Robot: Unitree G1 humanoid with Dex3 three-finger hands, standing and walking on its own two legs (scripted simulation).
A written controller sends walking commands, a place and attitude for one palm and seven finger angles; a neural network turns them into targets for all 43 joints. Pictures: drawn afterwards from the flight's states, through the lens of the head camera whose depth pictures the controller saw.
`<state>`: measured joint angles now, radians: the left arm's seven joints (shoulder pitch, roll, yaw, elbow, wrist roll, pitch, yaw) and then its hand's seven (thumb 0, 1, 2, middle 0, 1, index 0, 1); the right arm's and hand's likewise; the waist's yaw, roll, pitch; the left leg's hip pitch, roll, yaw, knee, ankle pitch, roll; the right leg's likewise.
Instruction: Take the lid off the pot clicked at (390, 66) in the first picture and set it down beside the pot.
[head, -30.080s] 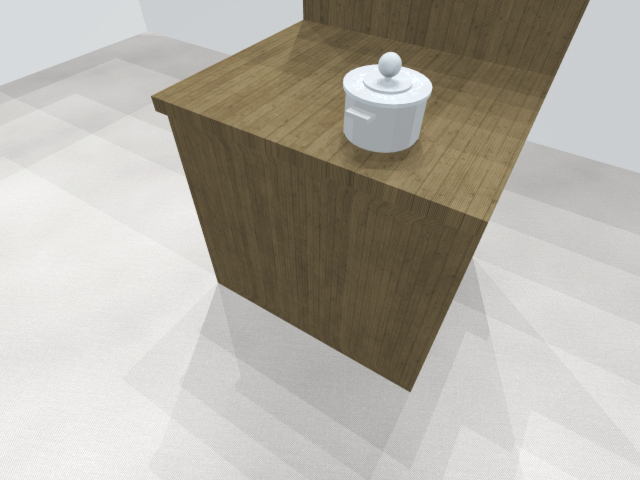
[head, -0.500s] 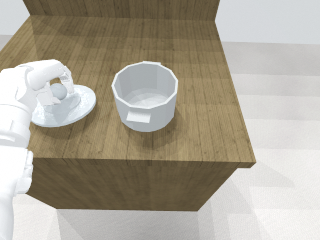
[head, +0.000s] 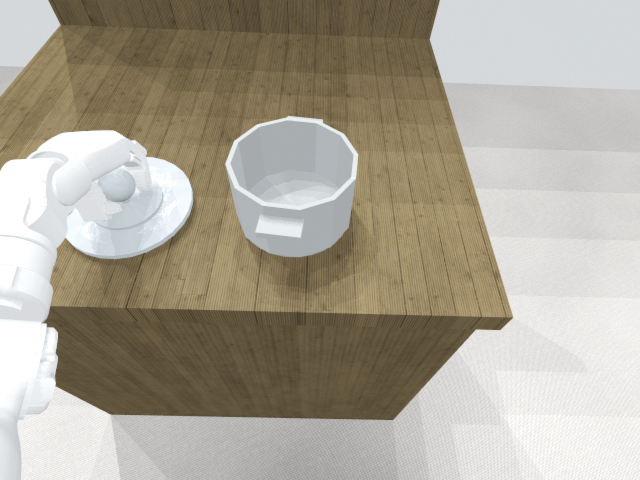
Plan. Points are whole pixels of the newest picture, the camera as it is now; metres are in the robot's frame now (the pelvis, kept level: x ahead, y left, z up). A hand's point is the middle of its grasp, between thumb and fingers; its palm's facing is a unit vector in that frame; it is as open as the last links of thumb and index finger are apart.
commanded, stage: open the fingers wide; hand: left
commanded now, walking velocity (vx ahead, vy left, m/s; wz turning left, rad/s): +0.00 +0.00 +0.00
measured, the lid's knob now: (117, 185) +0.48 +0.26 +0.08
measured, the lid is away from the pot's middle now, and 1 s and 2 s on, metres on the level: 0.24 0.24 0.24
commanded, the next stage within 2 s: raise the empty hand in 0.86 s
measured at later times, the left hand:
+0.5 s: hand (98, 189) +0.45 +0.27 +0.10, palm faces -0.40 -0.05 -0.92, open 9.1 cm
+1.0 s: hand (98, 184) +0.47 +0.27 +0.10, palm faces -0.40 -0.05 -0.91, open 11.0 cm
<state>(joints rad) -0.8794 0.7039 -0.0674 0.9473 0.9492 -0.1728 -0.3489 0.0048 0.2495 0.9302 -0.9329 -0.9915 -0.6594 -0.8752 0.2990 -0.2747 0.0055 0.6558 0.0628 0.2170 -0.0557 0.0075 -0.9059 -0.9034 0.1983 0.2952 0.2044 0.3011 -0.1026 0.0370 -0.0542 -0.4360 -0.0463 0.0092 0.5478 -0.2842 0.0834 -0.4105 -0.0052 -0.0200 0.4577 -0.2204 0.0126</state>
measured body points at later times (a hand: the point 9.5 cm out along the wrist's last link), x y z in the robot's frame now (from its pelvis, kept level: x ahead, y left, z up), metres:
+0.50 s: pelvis +0.00 +0.00 +0.00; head +0.06 +0.01 +0.45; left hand +0.47 +0.27 +0.15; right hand +0.06 -0.27 -0.12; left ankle -0.02 +0.06 -0.73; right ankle +0.00 -0.14 -0.73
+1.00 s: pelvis +0.01 +0.01 +0.00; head +0.08 +0.02 +0.44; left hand +0.49 +0.27 +0.15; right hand +0.04 -0.26 -0.12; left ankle -0.02 +0.06 -0.73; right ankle +0.00 -0.14 -0.73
